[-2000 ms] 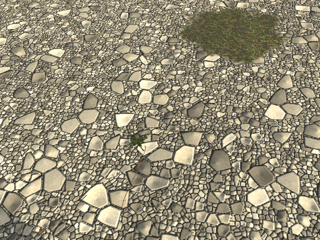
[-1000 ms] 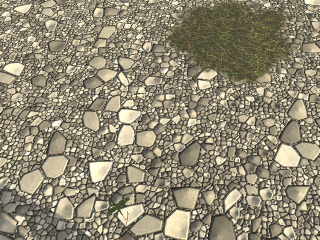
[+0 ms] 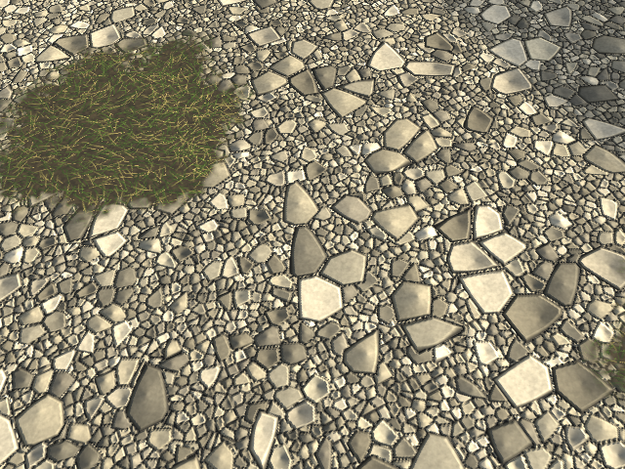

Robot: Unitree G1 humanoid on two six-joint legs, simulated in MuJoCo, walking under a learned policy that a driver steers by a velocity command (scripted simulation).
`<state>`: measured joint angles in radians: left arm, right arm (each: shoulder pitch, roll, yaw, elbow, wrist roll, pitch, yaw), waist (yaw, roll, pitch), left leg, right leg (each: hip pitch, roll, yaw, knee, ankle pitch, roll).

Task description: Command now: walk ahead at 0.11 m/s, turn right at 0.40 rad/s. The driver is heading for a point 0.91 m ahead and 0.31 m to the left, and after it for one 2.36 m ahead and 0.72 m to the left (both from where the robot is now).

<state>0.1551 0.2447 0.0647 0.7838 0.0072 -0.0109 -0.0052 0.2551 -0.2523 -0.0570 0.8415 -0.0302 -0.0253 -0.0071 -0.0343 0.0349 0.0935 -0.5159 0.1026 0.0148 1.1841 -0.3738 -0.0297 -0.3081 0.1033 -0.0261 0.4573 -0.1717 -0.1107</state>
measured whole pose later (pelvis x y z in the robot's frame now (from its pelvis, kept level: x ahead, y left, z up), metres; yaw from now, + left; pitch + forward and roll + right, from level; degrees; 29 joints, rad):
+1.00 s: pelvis +0.32 +0.15 +0.01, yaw +24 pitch +2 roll +0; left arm 0.10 0.27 0.04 0.77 0.05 -0.02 -0.03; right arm 0.42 -0.25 -0.06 0.84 0.00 -0.04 0.01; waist -0.05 -0.04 0.04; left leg -0.03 -0.14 -0.12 0.28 -0.27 0.12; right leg -0.69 -0.09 0.03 0.83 -0.10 0.05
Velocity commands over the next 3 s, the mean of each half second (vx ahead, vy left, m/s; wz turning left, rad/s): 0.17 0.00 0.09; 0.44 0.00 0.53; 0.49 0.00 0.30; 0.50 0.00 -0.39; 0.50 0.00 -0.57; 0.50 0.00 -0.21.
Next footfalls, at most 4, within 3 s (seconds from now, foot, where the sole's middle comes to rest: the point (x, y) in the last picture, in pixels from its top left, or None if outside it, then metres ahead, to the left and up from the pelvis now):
0.66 left None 0.25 0.18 -0.77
1.18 right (252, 369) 0.63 0.18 -0.77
1.66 left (118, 342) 0.72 0.49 -0.77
2.18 right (178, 225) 1.05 0.38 -0.77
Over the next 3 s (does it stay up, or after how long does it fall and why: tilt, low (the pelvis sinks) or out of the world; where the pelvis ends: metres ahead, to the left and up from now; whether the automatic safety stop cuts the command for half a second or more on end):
stays up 1.33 0.48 0.01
